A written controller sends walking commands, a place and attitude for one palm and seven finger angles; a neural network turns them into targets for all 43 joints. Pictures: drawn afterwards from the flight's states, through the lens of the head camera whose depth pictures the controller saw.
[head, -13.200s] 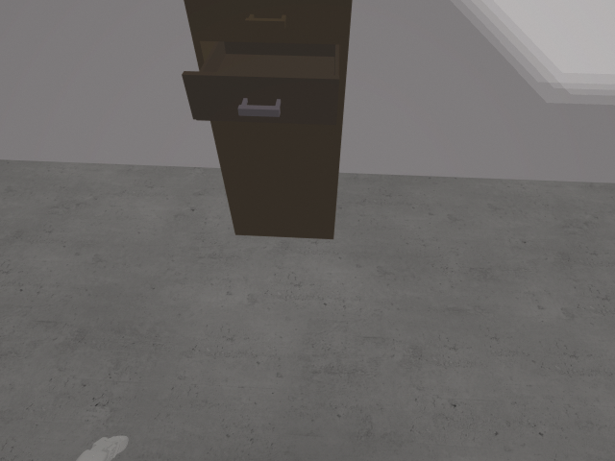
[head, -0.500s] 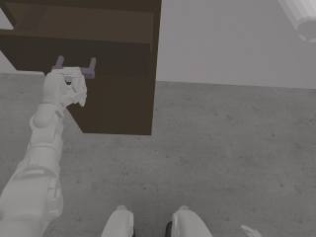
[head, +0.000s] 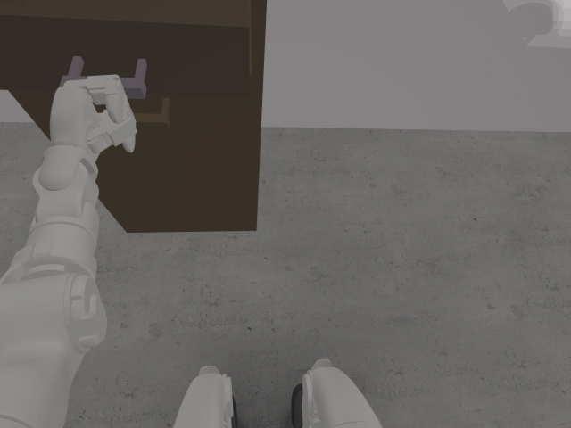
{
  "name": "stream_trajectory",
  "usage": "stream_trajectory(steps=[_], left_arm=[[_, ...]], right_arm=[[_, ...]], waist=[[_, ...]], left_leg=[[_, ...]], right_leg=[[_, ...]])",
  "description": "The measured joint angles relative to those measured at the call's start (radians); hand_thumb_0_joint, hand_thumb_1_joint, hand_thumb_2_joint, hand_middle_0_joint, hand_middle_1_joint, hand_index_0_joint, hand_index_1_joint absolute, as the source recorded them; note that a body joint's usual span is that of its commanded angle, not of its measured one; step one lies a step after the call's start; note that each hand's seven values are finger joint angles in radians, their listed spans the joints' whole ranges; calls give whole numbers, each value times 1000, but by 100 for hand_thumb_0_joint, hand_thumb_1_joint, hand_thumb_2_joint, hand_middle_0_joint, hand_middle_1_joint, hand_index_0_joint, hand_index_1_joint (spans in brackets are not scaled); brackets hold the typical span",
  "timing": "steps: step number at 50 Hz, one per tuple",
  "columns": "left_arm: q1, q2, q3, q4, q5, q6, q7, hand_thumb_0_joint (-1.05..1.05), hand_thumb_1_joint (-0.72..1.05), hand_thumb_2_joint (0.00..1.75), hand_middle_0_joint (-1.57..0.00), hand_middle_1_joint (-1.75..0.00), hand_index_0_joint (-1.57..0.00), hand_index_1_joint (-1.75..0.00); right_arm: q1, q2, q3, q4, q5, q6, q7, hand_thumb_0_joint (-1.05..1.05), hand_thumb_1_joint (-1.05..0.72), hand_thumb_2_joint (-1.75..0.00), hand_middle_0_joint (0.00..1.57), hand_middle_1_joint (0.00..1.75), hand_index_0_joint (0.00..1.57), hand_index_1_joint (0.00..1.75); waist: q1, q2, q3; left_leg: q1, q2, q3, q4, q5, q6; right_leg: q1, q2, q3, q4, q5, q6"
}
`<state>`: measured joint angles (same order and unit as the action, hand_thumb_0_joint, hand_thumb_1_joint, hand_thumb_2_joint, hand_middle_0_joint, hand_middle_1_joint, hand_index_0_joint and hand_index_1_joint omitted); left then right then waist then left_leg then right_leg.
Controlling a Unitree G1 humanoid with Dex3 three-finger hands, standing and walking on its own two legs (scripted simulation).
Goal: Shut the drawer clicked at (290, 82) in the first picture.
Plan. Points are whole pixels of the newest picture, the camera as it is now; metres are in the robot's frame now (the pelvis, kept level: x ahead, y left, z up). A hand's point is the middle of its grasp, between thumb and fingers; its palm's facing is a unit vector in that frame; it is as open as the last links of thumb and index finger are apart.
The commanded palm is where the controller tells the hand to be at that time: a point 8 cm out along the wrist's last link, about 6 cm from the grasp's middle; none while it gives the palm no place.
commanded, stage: push the drawer shut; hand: left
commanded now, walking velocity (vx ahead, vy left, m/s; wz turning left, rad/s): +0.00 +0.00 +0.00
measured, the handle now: (107, 76) +0.58 +0.21 +0.07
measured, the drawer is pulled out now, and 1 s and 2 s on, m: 0.06 0.00 0.00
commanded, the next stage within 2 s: pull the fist back off the drawer in 0.78 s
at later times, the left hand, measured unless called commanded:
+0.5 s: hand (134, 90) +0.56 +0.17 +0.07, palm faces -0.02 -1.00 -0.03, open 3.2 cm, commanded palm +0.56 +0.21 +0.07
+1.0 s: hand (130, 84) +0.57 +0.18 +0.07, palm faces -0.02 -1.00 -0.05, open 3.2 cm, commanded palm +0.59 +0.20 +0.07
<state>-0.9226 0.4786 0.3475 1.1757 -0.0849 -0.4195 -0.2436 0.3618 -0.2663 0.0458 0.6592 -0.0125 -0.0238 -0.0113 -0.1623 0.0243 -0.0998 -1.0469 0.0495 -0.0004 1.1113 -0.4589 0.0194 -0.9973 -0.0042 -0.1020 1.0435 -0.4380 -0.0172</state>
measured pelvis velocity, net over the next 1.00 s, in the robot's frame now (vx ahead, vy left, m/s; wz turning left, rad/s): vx -0.01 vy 0.00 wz -0.01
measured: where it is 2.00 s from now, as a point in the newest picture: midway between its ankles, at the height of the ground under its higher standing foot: outside the picture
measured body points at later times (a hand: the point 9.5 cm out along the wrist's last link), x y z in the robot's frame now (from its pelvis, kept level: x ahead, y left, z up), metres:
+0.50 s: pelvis +0.01 +0.00 +0.00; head +0.17 +0.02 +0.42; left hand +0.55 +0.23 +0.08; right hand -0.01 -0.26 -0.11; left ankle +0.03 +0.10 -0.65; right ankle +0.03 -0.12 -0.65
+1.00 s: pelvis -0.01 +0.00 -0.02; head +0.17 +0.04 +0.40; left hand +0.57 +0.24 +0.08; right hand -0.05 -0.26 -0.11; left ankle +0.03 +0.11 -0.65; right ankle +0.03 -0.12 -0.65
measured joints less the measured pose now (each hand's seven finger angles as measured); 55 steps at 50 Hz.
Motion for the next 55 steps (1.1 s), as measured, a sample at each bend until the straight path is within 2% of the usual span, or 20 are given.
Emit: stream_trajectory(steps=[29, 34, 46, 55], left_arm=[[-180, 119, 44, 111, 62, 50, 18, 4, 81, 96, -140, -160, -140, -160], [-209, 134, 39, 138, 70, 49, 10, 4, 78, 98, -140, -160, -140, -160], [-297, 186, -10, 176, 76, 82, 22, 3, 71, 100, -140, -160, -140, -160], [-322, 205, -12, 179, 87, 104, 19, 3, 72, 99, -140, -160, -140, -160]], right_arm=[[36, -1, 17, -4, -27, 52, 16, 0, -90, -89, 20, 30, 20, 30], [48, -2, 22, 1, -30, 54, 16, 0, -90, -89, 20, 30, 20, 30], [40, -6, 39, 11, -31, 20, 2, 0, -90, -89, 21, 30, 20, 30], [47, -13, 44, 0, -33, 2, 3, 0, -90, -89, 21, 30, 20, 30]], waist=[[-65, 15, 8], [-68, 18, 7], [-91, 14, 13], [-105, 15, 15]], left_leg=[[-71, 17, -18, 24, -16, -4], [-89, 15, -25, 32, -14, -4], [-156, 11, -44, 61, 4, -4], [-180, 10, -44, 70, 13, 0]], right_leg=[[-57, 19, -14, -3, -2, -3], [-71, 18, -20, 2, -1, -4], [-127, 15, -38, 23, 14, -6], [-149, 14, -37, 29, 25, -4]])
